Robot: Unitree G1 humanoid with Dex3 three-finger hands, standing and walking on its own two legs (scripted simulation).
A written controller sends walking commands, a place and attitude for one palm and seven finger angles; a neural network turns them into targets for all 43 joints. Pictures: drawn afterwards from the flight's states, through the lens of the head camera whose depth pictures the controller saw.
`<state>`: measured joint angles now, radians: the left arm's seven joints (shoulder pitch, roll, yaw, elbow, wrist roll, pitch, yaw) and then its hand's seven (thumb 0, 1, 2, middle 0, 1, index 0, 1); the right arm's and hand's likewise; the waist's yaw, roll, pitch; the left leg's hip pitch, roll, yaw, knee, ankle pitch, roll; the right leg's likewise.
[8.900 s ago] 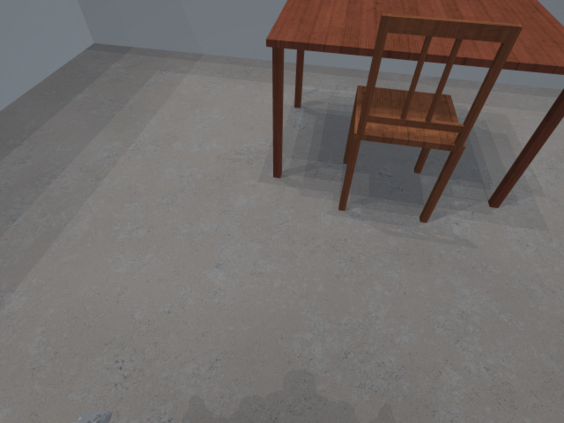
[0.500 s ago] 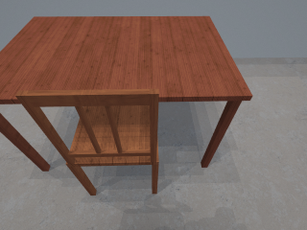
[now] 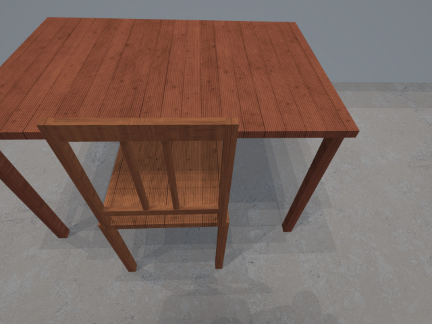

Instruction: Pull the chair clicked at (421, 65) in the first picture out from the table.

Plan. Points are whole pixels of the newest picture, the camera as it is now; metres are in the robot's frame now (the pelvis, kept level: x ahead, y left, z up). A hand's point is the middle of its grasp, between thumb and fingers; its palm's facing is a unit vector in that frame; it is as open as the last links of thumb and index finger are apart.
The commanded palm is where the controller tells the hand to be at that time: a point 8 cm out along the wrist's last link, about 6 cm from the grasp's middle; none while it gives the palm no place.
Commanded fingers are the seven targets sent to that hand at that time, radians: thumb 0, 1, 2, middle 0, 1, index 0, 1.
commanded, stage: look again from close up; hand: left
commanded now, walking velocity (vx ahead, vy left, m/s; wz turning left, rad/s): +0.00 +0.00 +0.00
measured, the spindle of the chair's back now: (136, 178) +0.46 +0.24 -0.08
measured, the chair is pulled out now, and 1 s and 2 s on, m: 0.00 0.00 0.00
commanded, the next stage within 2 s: raise the hand toward the chair's back in 0.20 s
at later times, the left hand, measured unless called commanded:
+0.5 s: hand (129, 289) +0.18 +0.17 -0.03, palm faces +0.23 -0.97 -0.11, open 7.8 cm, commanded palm +0.11 +0.22 -0.06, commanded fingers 0.00 0.64 0.79 -0.17 -0.26 -0.17 -0.26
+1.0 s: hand (135, 301) +0.17 +0.16 -0.06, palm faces +0.07 -1.00 -0.06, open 11.7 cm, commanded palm +0.13 +0.22 -0.05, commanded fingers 0.00 0.06 0.54 -0.12 -0.17 -0.12 -0.17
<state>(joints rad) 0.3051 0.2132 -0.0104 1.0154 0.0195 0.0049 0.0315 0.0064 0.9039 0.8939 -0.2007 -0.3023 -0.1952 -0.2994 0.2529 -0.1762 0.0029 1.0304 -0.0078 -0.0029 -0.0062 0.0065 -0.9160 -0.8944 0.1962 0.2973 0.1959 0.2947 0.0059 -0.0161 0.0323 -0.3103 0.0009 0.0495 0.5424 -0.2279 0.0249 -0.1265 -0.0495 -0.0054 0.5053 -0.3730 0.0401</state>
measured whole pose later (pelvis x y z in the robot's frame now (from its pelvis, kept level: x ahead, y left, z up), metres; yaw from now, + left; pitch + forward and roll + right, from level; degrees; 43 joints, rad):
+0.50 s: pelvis -0.02 -0.02 -0.02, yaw +2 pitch +6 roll +0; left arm 0.39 0.18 0.09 0.12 -0.14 -0.18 0.05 0.02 0.83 0.86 -0.19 -0.29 -0.19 -0.29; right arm 0.27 -0.20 -0.02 0.76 0.00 -0.29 -0.05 0.01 -0.90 -0.89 0.20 0.30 0.20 0.29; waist -0.04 -0.01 -0.07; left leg -0.58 0.01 0.01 0.71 -0.24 0.00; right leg -0.41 -0.04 -0.04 0.76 -0.45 0.01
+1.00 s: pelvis -0.05 -0.05 -0.11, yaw +1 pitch +16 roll -2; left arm 0.33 0.24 0.23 0.01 -0.31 -0.36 -0.31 0.01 0.28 0.63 -0.14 -0.21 -0.13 -0.20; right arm 0.19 -0.19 -0.02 0.67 0.01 -0.32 -0.10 0.02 -0.90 -0.89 0.20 0.30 0.20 0.30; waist 0.04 0.05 -0.12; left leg -1.11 0.07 -0.09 1.25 -0.43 -0.06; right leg -0.90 0.03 -0.11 1.29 -0.67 -0.05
